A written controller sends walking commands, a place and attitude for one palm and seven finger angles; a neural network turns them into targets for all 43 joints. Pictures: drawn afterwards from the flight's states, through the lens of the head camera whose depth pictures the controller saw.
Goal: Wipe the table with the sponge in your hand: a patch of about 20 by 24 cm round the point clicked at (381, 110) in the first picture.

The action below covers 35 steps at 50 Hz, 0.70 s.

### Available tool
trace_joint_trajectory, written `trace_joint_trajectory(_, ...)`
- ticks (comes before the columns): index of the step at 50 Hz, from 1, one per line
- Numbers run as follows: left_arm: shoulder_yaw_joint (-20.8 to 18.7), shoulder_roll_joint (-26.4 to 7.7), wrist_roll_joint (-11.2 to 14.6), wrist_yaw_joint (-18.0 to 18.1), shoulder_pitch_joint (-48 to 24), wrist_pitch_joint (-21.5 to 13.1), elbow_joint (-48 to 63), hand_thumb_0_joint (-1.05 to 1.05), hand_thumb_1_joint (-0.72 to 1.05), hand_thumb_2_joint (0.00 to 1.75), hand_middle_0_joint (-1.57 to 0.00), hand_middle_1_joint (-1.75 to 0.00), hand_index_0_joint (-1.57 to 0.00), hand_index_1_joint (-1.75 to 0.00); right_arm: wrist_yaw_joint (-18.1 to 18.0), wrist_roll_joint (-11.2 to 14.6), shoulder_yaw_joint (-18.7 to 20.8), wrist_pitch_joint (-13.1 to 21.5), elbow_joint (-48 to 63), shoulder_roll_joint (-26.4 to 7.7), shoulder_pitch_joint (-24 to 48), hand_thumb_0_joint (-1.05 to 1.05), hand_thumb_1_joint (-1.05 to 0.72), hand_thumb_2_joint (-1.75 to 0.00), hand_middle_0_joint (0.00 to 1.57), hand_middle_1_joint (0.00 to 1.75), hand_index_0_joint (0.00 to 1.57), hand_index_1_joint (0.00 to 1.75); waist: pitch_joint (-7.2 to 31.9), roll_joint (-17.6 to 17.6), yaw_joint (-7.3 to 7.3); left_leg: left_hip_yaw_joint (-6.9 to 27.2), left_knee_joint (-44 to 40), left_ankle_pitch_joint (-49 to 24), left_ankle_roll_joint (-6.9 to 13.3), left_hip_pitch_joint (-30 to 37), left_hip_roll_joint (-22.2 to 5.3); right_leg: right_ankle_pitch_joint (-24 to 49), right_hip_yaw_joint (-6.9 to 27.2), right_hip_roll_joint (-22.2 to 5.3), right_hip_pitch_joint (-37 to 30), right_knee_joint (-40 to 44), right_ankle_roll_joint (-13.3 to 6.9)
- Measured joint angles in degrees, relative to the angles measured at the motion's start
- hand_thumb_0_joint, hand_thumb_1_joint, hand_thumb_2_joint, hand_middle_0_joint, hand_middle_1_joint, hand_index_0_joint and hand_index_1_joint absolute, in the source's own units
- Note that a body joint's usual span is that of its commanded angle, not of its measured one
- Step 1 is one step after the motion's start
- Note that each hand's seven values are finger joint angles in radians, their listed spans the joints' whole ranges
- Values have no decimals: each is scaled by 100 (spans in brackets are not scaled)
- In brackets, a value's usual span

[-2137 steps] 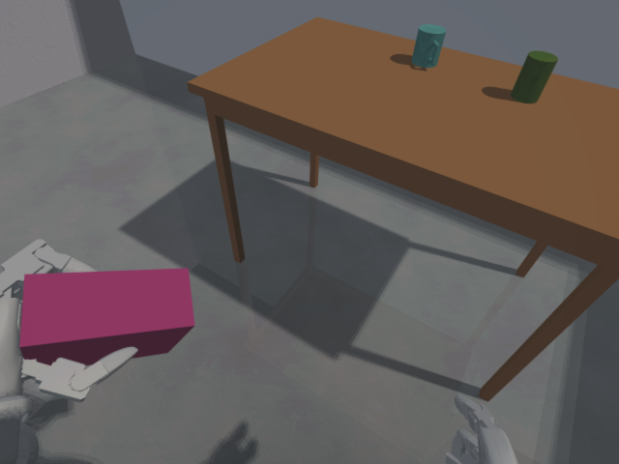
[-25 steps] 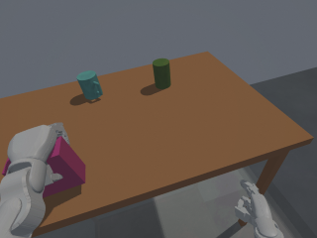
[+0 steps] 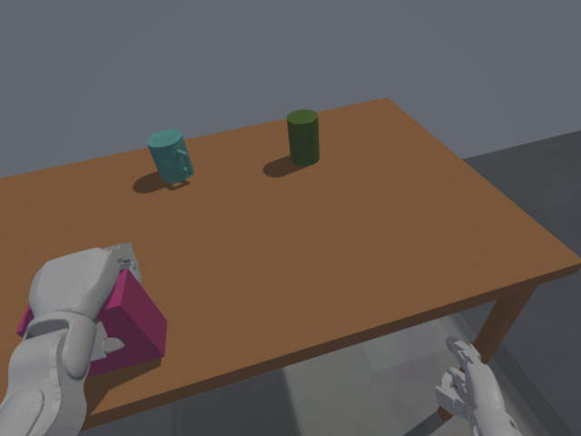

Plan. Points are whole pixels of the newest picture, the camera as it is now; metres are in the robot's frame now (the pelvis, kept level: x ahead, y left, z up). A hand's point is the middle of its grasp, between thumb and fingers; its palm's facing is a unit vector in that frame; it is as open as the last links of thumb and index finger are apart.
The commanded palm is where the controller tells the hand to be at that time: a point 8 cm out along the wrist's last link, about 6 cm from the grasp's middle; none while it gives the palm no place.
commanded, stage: move the sponge above the wiping area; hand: left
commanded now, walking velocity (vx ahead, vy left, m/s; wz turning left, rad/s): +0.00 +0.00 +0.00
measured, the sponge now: (110, 334) +0.20 +0.30 +0.06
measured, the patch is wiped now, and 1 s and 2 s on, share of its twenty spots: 0.00 0.00 0.00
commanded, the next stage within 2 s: none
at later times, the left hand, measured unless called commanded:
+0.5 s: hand (88, 306) +0.20 +0.29 +0.13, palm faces +0.09 -0.05 -0.99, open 9.9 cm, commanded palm +0.16 +0.29 +0.20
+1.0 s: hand (70, 295) +0.20 +0.30 +0.15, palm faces +0.16 -0.04 -0.99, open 9.9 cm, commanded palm +0.16 +0.28 +0.21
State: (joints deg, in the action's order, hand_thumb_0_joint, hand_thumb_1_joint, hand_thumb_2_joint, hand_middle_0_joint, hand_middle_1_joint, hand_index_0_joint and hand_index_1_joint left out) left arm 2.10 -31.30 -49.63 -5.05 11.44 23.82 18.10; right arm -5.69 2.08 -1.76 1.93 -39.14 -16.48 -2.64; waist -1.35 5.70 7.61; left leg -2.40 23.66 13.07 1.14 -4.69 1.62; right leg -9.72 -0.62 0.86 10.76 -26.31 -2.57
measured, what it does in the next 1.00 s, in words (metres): stands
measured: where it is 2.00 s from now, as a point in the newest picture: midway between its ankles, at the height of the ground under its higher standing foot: outside the picture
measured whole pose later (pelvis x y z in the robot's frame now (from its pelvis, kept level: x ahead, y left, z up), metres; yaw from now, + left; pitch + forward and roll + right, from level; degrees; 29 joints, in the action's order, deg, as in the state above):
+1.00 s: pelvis -0.01 -0.01 +0.00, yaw +0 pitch -7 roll +1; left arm -3.4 -33.8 -47.1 -3.0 10.4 24.8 17.7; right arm -4.8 2.3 -2.4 0.6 -40.1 -15.5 -1.2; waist -1.2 5.8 8.1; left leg -2.6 25.0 13.2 0.6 -4.8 1.1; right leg -9.4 -0.2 1.5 10.8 -27.1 -3.0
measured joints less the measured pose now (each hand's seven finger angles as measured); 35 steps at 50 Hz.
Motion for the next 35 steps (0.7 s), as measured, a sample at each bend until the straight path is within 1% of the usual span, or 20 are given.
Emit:
trace_joint_trajectory(4, -38, -34, -27, 173, -10, -210, -49, 0, -51, 109, -76, -137, -77, -137, 0, -16, 20, -1, -55, 55, -3, 1, -90, -90, 21, 30, 17, 30, 6, -32, 42, -7, -15, 4, -13, 43, -19, 10, 8, 22, -45, 32, -11)
trace_joint_trajectory(6, -123, -54, 2, 257, -44, -205, -102, 0, -51, 109, -77, -137, -77, -137, 11, -9, 16, -16, -83, 80, 12, 1, -90, -90, 21, 30, 16, 29, 15, -44, 51, -17, -14, 9, -21, 53, -36, 21, 18, 40, -59, 49, -18)
trace_joint_trajectory(9, -270, -65, 73, 325, -76, -94, -146, 0, -51, 109, -76, -137, -77, -137, 41, 1, 7, -43, -103, 88, 38, 1, -90, -90, 21, 30, 16, 29, 14, -40, 43, -18, -22, 8, -31, 74, -49, 34, 20, 54, -87, 76, -25)
trace_joint_trajectory(12, -337, -52, 106, 284, -56, 93, -105, 0, -51, 109, -76, -137, -77, -137, 65, 16, 4, -54, -91, 58, 44, 1, -90, -90, 21, 30, 16, 29, 17, -6, 18, -13, -28, 2, -28, 78, -45, 41, 17, 49, -95, 85, -19)
trace_joint_trajectory(15, -282, 14, 122, 174, 40, 202, 67, 0, -51, 109, -76, -137, -77, -137, 67, 24, 13, -47, -66, 16, 30, 1, -90, -90, 21, 30, 16, 29, 24, 38, 4, -3, -41, -14, -13, 76, -25, 42, 10, 29, -91, 83, -7)
trace_joint_trajectory(18, -141, 41, 93, 82, 138, 143, 178, 0, -51, 109, -76, -138, -77, -137, 55, 10, 24, -44, -48, 2, 14, 1, -90, -90, 21, 30, 16, 29, 42, 53, -8, 16, -38, -23, -3, 56, -4, 33, -5, 7, -72, 62, 5)
trace_joint_trajectory(20, -106, -14, 63, 42, 202, 67, 214, 0, -51, 109, -76, -137, -77, -137, 54, 0, 9, -68, -51, 14, 40, 1, -90, -90, 21, 30, 16, 29, 34, 36, 5, 1, -29, -22, -6, 49, -8, 29, 10, 14, -51, 38, -4)
trace_joint_trajectory(22, -116, -90, 49, 57, 221, -21, 200, 0, -51, 109, -76, -137, -77, -137, 57, -15, 5, -89, -50, 34, 47, 1, -90, -90, 21, 30, 16, 29, 29, 11, 25, -6, -8, -15, -16, 41, -18, 25, 16, 24, -39, 16, -14)
trace_joint_trajectory(25, -236, -201, 87, 127, 194, -94, 125, 0, -51, 109, -76, -137, -77, -137, 55, -9, -10, -110, -73, 60, 65, 1, -90, -90, 21, 30, 16, 28, 14, -14, 68, -14, 21, -1, -35, 48, -45, 31, 23, 52, -53, 15, -34)
trace_joint_trajectory(30, -479, -242, 195, 190, -7, -16, -102, 0, -51, 109, -76, -137, -77, -137, 33, 25, -20, -111, -121, 54, 104, 1, -90, -90, 21, 30, 16, 28, -4, -7, 76, 15, 68, 5, -51, 31, -57, 41, -5, 61, -64, 12, -43)
trace_joint_trajectory(32, -481, -202, 209, 142, -85, 68, -140, 0, -51, 109, -76, -137, -77, -137, 18, 38, -15, -103, -120, 37, 110, 1, -90, -90, 21, 30, 16, 28, -13, 6, 62, 37, 81, -3, -46, 13, -44, 40, -24, 45, -56, -2, -36)
trace_joint_trajectory(35, -365, -91, 191, 33, -100, 123, -78, 0, -51, 109, -76, -137, -77, -137, -8, 48, -11, -79, -112, 9, 116, 1, -90, -90, 21, 30, 16, 29, -16, 38, 47, 47, 80, -20, -31, -8, -18, 40, -31, 19, -30, -20, -24)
